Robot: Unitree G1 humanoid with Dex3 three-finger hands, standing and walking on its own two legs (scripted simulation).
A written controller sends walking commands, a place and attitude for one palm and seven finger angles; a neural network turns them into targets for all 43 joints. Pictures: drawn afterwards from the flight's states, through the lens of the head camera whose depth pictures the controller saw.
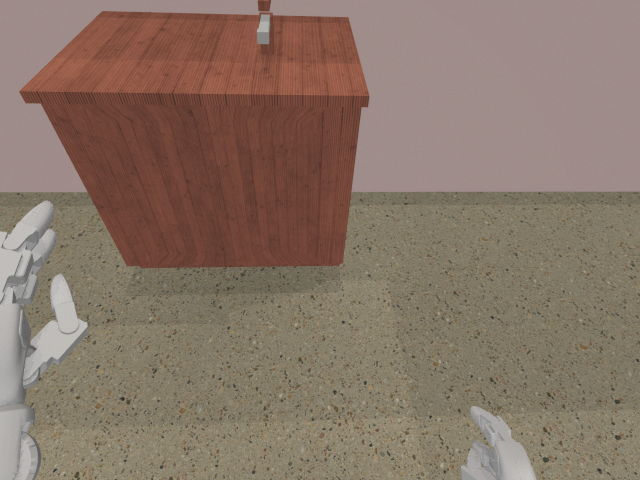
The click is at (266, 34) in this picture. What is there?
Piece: tap's lever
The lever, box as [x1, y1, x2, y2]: [257, 29, 268, 43]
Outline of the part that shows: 257,29 258,43 268,43 268,29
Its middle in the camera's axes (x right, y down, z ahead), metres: -0.15 -0.50 +0.96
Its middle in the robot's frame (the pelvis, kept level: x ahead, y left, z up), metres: +1.06 +0.21 +0.11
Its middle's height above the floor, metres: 0.89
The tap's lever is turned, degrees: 0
